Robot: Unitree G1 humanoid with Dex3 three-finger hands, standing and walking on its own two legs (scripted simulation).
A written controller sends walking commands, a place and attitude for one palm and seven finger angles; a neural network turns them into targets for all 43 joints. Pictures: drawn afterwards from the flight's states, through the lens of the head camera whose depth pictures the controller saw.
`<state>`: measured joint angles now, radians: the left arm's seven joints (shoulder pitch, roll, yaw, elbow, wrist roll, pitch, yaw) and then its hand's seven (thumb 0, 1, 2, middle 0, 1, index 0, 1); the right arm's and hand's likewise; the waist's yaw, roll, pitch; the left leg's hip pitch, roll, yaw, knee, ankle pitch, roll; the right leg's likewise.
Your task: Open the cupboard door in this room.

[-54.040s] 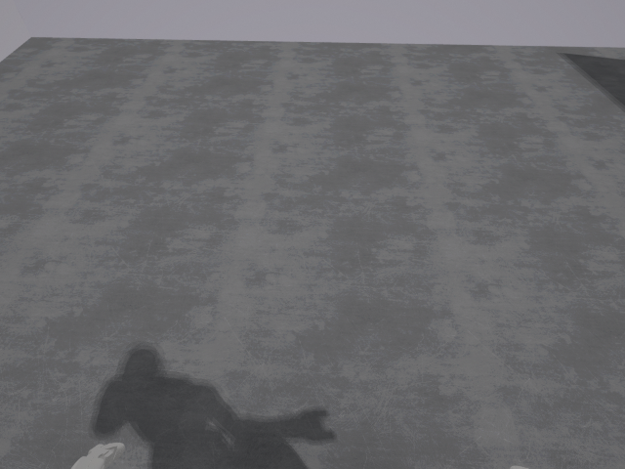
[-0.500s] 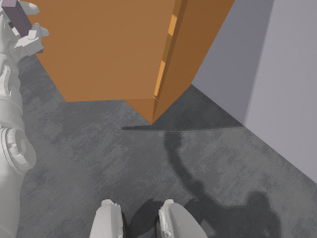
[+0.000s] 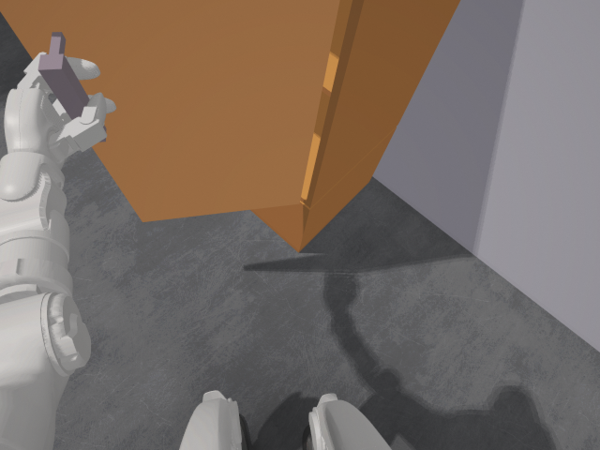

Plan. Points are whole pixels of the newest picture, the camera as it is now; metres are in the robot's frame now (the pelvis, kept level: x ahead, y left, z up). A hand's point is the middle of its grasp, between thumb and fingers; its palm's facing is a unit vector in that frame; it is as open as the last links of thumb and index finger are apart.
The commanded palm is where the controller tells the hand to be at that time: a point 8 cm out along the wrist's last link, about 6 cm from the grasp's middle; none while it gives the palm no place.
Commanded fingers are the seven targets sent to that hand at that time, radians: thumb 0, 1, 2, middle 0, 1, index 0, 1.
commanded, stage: pull the door open along its arc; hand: left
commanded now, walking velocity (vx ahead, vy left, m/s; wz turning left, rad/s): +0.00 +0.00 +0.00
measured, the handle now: (78, 90) +0.57 +0.23 +0.08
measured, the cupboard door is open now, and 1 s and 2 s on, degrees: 53 96 98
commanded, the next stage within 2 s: open thumb and fingers to let go in 0.76 s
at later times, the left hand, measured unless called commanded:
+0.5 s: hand (154, 218) +0.38 +0.13 +0.08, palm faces +0.40 -0.92 +0.02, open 6.2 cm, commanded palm +0.32 +0.17 +0.07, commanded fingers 0.00 0.90 0.90 -0.40 -1.35 -0.40 -1.35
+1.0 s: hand (224, 265) +0.33 +0.06 +0.07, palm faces +0.42 -0.91 -0.03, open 6.4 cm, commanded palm +0.28 +0.10 +0.07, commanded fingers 0.00 0.34 0.66 -0.36 -1.29 -0.36 -1.29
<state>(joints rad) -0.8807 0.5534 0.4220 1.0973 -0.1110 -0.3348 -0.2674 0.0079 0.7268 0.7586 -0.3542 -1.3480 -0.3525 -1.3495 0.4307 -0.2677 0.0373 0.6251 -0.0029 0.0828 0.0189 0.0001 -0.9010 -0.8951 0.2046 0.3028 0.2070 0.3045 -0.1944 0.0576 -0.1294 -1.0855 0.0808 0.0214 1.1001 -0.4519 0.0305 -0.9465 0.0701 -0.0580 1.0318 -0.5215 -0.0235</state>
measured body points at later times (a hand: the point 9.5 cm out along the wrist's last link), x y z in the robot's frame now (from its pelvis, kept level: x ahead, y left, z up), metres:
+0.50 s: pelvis +0.01 -0.01 +0.02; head +0.07 -0.01 +0.46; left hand +0.36 +0.18 +0.08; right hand +0.15 -0.23 -0.10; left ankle +0.03 +0.10 -0.66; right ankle -0.03 -0.11 -0.66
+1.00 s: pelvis -0.01 -0.05 +0.02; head +0.04 -0.06 +0.46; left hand +0.30 +0.10 +0.08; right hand +0.15 -0.27 -0.11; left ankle +0.03 +0.10 -0.66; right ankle -0.03 -0.11 -0.66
